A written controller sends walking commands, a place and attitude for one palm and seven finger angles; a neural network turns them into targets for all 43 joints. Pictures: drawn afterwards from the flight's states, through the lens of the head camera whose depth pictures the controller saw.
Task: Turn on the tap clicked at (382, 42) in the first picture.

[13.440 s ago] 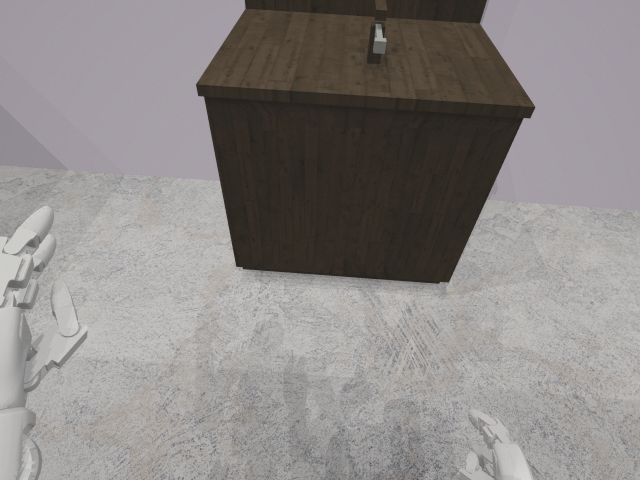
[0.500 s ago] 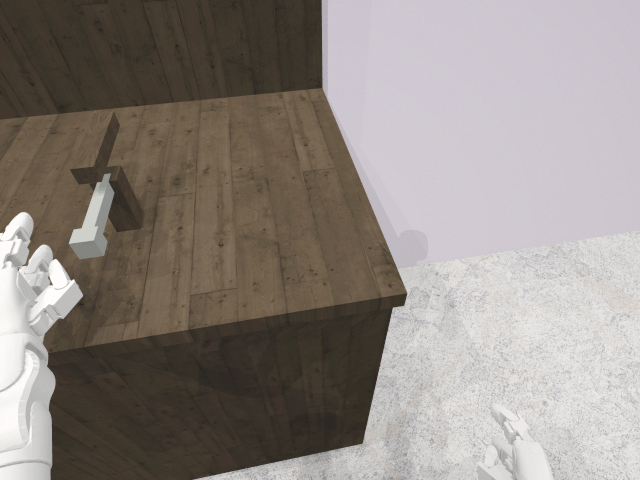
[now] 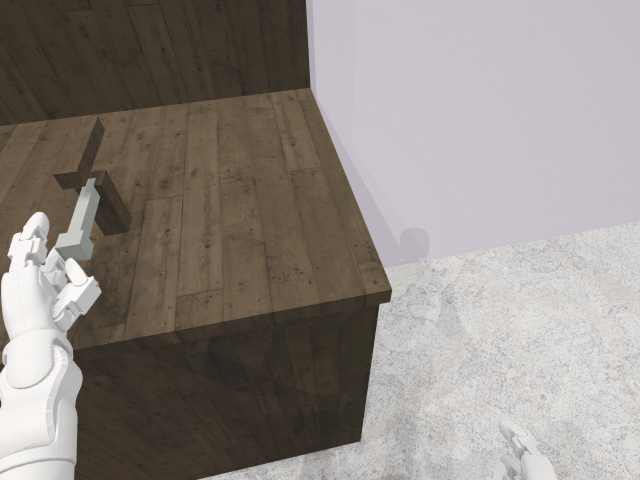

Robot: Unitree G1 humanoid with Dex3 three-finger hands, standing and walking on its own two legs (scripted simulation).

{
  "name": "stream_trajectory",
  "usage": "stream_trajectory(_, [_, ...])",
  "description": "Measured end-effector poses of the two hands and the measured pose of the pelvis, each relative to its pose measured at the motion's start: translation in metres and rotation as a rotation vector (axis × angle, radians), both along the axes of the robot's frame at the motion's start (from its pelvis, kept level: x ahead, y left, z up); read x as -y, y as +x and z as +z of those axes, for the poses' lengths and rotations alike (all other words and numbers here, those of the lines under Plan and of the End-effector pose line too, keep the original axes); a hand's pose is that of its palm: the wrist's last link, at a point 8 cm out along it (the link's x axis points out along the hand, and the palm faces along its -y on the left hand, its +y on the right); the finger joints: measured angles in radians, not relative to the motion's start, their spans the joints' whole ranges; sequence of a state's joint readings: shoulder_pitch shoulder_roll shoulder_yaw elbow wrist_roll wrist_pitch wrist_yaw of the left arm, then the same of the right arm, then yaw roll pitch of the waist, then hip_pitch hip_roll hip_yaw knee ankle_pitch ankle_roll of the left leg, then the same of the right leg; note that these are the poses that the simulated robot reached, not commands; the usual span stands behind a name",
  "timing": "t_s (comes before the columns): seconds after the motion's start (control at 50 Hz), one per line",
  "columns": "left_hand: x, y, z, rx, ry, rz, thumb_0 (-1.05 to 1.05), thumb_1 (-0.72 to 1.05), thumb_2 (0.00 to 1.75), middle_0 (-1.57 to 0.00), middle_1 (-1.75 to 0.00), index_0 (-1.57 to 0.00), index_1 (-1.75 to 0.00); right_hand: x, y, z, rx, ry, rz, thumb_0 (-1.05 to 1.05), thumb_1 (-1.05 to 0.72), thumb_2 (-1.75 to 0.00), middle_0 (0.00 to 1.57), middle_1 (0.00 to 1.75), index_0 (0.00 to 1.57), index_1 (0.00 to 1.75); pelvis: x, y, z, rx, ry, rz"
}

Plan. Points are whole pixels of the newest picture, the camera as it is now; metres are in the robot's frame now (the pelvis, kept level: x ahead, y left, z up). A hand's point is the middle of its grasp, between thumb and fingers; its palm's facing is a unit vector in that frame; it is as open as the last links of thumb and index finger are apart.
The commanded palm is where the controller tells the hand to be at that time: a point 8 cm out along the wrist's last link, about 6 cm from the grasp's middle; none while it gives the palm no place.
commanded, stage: push the lever round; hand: left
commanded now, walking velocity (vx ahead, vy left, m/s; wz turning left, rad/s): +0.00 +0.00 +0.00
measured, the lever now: (75, 246) +0.34 +0.33 +0.14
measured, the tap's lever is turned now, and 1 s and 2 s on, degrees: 1 12 43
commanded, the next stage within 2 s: none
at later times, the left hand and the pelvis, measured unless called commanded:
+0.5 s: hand (110, 280) +0.30 +0.28 +0.12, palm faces +0.63 -0.78 -0.06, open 7.8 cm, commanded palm +0.26 +0.30 +0.12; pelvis +0.00 +0.00 +0.00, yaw +0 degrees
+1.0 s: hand (137, 270) +0.32 +0.25 +0.12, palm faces +0.71 -0.71 -0.05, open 8.0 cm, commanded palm +0.27 +0.27 +0.12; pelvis -0.01 +0.01 +0.00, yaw +1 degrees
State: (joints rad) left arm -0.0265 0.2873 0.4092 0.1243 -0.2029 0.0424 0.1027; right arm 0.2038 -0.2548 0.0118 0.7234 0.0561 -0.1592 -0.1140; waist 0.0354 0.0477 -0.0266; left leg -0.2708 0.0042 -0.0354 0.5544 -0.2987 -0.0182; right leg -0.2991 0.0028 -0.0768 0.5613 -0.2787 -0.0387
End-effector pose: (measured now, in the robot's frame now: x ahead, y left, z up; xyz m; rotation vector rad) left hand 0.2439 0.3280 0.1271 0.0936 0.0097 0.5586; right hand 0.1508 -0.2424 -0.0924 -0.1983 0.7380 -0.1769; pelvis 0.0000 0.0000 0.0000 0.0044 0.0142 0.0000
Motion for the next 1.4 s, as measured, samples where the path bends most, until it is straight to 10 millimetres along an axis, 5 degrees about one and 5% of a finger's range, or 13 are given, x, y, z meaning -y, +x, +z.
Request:
stream_trajectory(0.48, [0.019,0.006,-0.006,0.008,-0.037,0.117,0.02,0.90,0.90,-0.15,-0.15,-0.15,-0.15,-0.003,0.017,0.004,0.003,-0.001,0.022,0.02,-0.91,-0.90,0.20,0.30,0.20,0.30,0.002,-0.001,-0.001,0.000,0.000,0.002])
stream_trajectory(0.98, [0.051,0.018,-0.004,0.000,-0.049,0.225,0.02,0.90,0.90,-0.15,-0.15,-0.11,-0.15,-0.030,0.025,0.002,-0.043,0.010,0.077,0.02,-0.91,-0.90,0.20,0.30,0.20,0.30,-0.008,-0.005,0.000,0.019,-0.003,0.015])
stream_trajectory(1.4, [0.076,0.037,-0.003,-0.016,-0.066,0.307,0.02,0.90,0.90,-0.15,-0.15,-0.12,-0.15,-0.023,0.021,-0.002,-0.102,0.014,0.079,0.02,-0.91,-0.90,0.20,0.30,0.20,0.30,0.000,-0.008,0.000,0.022,-0.002,0.025])
